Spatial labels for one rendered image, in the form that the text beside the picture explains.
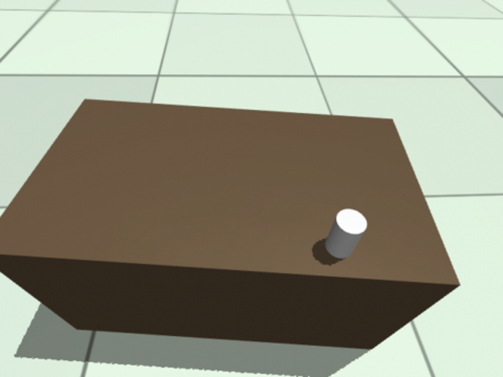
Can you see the can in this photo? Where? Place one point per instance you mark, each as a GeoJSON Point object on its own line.
{"type": "Point", "coordinates": [345, 233]}

